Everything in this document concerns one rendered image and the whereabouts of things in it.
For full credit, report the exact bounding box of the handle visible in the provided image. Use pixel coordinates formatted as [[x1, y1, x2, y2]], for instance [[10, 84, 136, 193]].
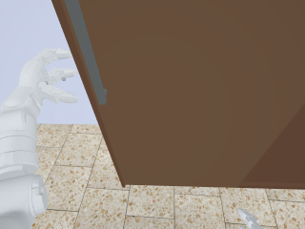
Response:
[[64, 0, 108, 105]]

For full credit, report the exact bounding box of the wardrobe door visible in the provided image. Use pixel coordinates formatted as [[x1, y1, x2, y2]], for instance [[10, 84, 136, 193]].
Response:
[[242, 103, 305, 184], [60, 0, 305, 188]]

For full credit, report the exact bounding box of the robot left upper arm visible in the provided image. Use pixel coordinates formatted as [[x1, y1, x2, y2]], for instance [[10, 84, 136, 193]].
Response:
[[0, 174, 48, 229]]

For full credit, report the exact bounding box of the robot right hand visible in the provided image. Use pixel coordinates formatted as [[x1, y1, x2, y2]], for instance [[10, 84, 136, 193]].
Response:
[[237, 208, 264, 229]]

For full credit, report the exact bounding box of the robot left hand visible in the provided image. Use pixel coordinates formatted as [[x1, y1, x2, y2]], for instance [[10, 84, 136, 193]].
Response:
[[18, 48, 78, 104]]

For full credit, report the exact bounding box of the robot left forearm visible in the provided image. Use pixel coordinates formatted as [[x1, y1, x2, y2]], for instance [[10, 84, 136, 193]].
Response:
[[0, 86, 43, 180]]

